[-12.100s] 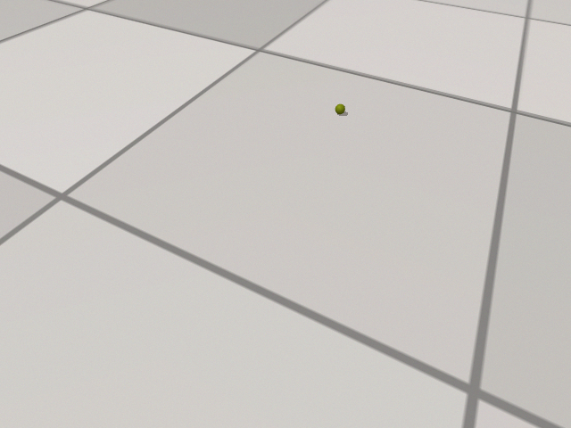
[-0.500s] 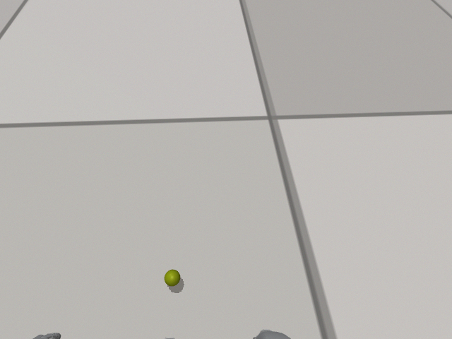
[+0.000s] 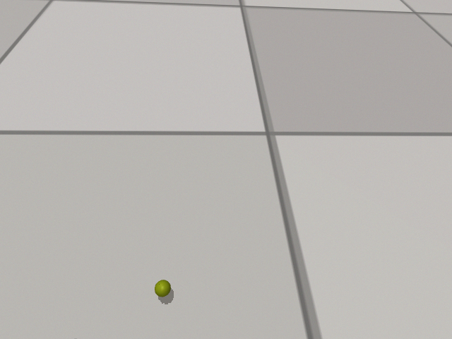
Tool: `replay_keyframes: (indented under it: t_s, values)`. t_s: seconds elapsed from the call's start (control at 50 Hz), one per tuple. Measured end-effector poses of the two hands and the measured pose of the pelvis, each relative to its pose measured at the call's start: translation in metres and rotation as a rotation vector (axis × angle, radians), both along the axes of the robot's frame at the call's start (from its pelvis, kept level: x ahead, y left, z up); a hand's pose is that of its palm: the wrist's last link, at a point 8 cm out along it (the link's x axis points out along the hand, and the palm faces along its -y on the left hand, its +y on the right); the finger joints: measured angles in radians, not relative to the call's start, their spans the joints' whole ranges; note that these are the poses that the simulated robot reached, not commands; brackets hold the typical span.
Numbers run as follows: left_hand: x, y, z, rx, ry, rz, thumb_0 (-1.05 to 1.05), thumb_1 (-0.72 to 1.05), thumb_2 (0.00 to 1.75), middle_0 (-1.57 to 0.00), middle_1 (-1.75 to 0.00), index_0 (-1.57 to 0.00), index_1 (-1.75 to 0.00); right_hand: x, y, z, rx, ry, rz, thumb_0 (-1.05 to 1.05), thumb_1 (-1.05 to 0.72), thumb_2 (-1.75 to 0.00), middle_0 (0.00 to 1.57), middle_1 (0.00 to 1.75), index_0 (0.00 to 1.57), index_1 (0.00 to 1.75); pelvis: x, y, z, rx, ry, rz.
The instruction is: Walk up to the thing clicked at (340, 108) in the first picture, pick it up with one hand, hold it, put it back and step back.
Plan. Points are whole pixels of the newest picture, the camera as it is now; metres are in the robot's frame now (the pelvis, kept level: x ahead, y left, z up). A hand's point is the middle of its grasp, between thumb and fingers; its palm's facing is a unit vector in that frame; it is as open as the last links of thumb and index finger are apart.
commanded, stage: walk up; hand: left
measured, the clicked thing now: (162, 288) +0.42 +0.23 -0.73
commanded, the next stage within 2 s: stand in 1.00 s
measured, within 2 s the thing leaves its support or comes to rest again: neither
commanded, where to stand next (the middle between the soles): +0.03 +0.00 m, yaw -1 degrees
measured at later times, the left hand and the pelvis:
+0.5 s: hand out of the picture +0.08 +0.27 -0.13, palm faces +0.02 -0.95 -0.33, open 7.4 cm; pelvis -0.01 +0.02 +0.02, yaw +0 degrees
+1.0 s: hand out of the picture +0.06 +0.28 -0.13, palm faces +0.01 -0.94 -0.33, open 7.4 cm; pelvis +0.00 +0.02 +0.03, yaw +0 degrees
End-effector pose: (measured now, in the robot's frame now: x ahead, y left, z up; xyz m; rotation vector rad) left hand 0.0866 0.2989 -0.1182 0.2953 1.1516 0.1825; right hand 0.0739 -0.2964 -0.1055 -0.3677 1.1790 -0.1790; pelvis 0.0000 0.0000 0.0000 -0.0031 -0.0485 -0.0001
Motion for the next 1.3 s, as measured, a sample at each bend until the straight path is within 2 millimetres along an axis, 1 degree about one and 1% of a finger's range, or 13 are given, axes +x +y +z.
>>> replay_keyframes:
  t_s: [0.16, 0.22, 0.28, 0.36, 0.44, 0.66, 0.74, 0.82, 0.92, 1.1, 1.3]
  values:
    - [-0.010, 0.005, 0.020, 0.020, 0.009, 0.016, 0.01, 0.91, 0.89, -0.21, -0.30, -0.21, -0.30, 0.028, 0.011, 0.006, 0.049, -0.068, 0.020, 0.01, -0.91, -0.89, 0.20, 0.30, 0.20, 0.30, -0.002, 0.004, 0.012, 0.004, -0.001, 0.008]
    - [-0.010, 0.010, 0.026, 0.029, 0.005, 0.024, 0.01, 0.91, 0.89, -0.20, -0.30, -0.21, -0.30, 0.033, 0.014, 0.008, 0.057, -0.078, 0.026, 0.01, -0.91, -0.89, 0.20, 0.30, 0.20, 0.30, -0.004, 0.006, 0.016, 0.004, -0.003, 0.008]
    - [-0.010, 0.014, 0.030, 0.033, -0.002, 0.033, 0.01, 0.91, 0.89, -0.20, -0.30, -0.20, -0.30, 0.033, 0.017, 0.011, 0.058, -0.075, 0.028, 0.01, -0.91, -0.89, 0.20, 0.30, 0.20, 0.30, -0.006, 0.008, 0.019, 0.003, -0.006, 0.008]
    - [-0.010, 0.017, 0.031, 0.028, -0.005, 0.039, 0.01, 0.91, 0.89, -0.20, -0.30, -0.20, -0.30, 0.027, 0.019, 0.015, 0.052, -0.061, 0.023, 0.01, -0.91, -0.89, 0.20, 0.30, 0.20, 0.30, -0.008, 0.010, 0.022, 0.000, -0.009, 0.005]
    - [-0.013, 0.018, 0.028, 0.016, 0.006, 0.039, 0.01, 0.91, 0.89, -0.20, -0.30, -0.20, -0.30, 0.018, 0.019, 0.018, 0.042, -0.043, 0.006, 0.01, -0.91, -0.89, 0.20, 0.30, 0.20, 0.30, -0.011, 0.013, 0.024, -0.001, -0.011, 0.002]
    - [-0.034, 0.016, 0.016, -0.020, 0.085, 0.038, 0.01, 0.91, 0.89, -0.20, -0.30, -0.20, -0.30, -0.017, 0.020, 0.018, 0.022, 0.042, -0.042, 0.01, -0.91, -0.89, 0.20, 0.30, 0.20, 0.30, -0.014, 0.021, 0.026, -0.002, 0.000, -0.004]
    - [-0.041, 0.017, 0.014, -0.021, 0.113, 0.044, 0.01, 0.91, 0.89, -0.20, -0.30, -0.20, -0.30, -0.023, 0.023, 0.016, 0.026, 0.061, -0.052, 0.01, -0.91, -0.89, 0.20, 0.30, 0.20, 0.30, -0.013, 0.023, 0.026, -0.002, 0.004, -0.004]
    - [-0.044, 0.019, 0.015, -0.014, 0.129, 0.051, 0.01, 0.91, 0.89, -0.20, -0.30, -0.20, -0.30, -0.022, 0.026, 0.014, 0.035, 0.068, -0.057, 0.01, -0.91, -0.89, 0.20, 0.30, 0.20, 0.30, -0.011, 0.023, 0.026, -0.002, 0.007, -0.002]
    - [-0.042, 0.022, 0.018, -0.003, 0.126, 0.058, 0.01, 0.91, 0.89, -0.20, -0.30, -0.20, -0.30, -0.015, 0.029, 0.011, 0.045, 0.058, -0.051, 0.01, -0.91, -0.89, 0.20, 0.30, 0.20, 0.30, -0.007, 0.024, 0.026, -0.001, 0.011, 0.000]
    - [-0.029, 0.022, 0.023, 0.015, 0.104, 0.042, 0.01, 0.91, 0.89, -0.20, -0.30, -0.20, -0.30, 0.005, 0.029, 0.011, 0.051, 0.025, -0.029, 0.01, -0.91, -0.89, 0.20, 0.30, 0.20, 0.30, -0.001, 0.022, 0.026, 0.003, 0.016, 0.002]
    - [-0.016, 0.017, 0.022, 0.013, 0.096, 0.029, 0.01, 0.91, 0.89, -0.20, -0.30, -0.20, -0.30, 0.013, 0.022, 0.012, 0.040, 0.034, -0.026, 0.01, -0.91, -0.89, 0.20, 0.30, 0.20, 0.30, 0.009, 0.019, 0.027, 0.002, 0.023, 0.004]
